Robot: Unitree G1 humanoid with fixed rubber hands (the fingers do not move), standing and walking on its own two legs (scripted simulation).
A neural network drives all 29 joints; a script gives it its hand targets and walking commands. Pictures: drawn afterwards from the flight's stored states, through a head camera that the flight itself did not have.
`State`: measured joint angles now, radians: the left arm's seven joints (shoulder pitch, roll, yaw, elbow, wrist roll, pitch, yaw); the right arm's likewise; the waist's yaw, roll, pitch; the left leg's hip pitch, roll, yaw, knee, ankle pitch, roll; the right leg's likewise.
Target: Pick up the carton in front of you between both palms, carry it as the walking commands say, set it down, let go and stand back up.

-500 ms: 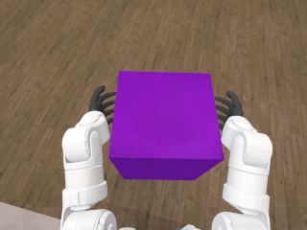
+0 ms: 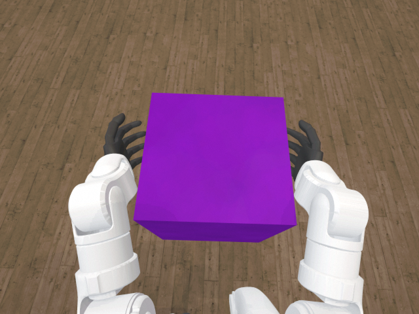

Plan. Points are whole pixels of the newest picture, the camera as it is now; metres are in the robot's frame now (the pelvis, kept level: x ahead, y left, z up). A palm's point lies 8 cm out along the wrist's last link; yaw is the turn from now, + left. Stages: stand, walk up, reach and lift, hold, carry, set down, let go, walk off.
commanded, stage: carry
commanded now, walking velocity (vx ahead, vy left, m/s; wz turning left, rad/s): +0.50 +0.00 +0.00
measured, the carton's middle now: (213, 179) +0.35 -0.02 +0.05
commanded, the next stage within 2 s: none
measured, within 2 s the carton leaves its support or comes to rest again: neither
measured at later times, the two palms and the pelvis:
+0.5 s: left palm (111, 40) +0.61 +0.17 +0.17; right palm (257, 31) +0.65 -0.14 +0.17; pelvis +0.29 -0.03 +0.04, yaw +3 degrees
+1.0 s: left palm out of the picture +0.91 +0.18 +0.21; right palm out of the picture +0.90 -0.13 +0.21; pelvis +0.56 +0.03 +0.07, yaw +1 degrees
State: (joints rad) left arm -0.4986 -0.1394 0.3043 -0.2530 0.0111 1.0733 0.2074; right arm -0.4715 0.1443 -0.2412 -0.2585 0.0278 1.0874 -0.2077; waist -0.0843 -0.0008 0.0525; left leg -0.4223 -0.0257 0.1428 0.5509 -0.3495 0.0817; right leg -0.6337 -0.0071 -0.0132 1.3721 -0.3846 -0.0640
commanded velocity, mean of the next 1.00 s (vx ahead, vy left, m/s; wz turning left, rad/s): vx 0.50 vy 0.00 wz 0.00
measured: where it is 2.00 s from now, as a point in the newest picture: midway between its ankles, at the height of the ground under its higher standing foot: (188, 118)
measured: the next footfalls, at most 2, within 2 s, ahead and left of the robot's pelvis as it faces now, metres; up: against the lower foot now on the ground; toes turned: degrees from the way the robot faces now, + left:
right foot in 0.28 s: +0.37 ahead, -0.10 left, +0.04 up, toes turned -5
left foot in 0.70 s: +0.57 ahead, +0.12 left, +0.06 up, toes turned +8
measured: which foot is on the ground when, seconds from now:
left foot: down 0.00-0.30, up 0.32-0.68, down 0.70-1.00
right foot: up 0.00-0.26, down 0.28-0.72, up 0.74-1.00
